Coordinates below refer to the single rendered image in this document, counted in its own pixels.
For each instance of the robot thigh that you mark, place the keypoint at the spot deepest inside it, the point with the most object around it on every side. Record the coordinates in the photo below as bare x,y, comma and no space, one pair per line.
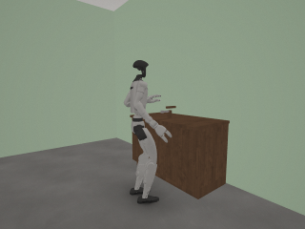
148,143
143,157

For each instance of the counter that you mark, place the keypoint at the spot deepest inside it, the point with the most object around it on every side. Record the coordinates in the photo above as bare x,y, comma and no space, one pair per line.
194,159

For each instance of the left robot hand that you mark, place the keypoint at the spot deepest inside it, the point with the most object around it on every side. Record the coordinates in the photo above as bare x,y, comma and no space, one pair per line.
152,98

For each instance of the right robot thigh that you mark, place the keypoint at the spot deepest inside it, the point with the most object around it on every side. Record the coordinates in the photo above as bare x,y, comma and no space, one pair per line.
148,143

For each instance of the robot left upper arm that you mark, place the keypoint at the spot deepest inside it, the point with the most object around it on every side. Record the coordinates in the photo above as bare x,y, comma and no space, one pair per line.
127,101

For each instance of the right robot hand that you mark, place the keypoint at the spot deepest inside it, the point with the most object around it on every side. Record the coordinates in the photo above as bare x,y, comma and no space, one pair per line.
160,130

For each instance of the robot right forearm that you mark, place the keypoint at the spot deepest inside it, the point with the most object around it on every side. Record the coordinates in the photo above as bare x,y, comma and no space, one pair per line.
142,112

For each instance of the robot right upper arm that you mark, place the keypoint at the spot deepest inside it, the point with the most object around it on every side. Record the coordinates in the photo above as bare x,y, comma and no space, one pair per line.
141,88

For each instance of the left robot thigh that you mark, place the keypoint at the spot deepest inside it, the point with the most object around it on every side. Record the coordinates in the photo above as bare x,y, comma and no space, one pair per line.
143,157

